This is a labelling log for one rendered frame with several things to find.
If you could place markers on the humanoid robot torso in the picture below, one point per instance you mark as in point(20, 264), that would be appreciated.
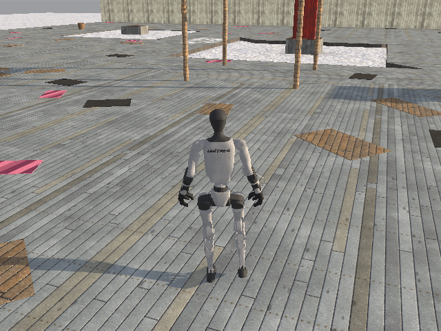
point(219, 167)

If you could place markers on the robot right forearm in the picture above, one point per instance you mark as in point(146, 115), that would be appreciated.
point(254, 182)

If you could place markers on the right robot thigh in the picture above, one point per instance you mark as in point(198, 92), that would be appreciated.
point(238, 203)

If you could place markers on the robot right upper arm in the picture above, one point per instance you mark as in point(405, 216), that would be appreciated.
point(244, 156)

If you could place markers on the robot left upper arm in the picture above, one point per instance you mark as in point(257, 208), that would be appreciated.
point(197, 146)

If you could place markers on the right robot hand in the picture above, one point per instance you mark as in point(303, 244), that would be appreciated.
point(255, 196)

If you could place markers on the robot left forearm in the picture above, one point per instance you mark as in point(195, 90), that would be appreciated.
point(186, 183)

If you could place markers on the left robot hand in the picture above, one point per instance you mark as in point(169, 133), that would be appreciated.
point(181, 198)

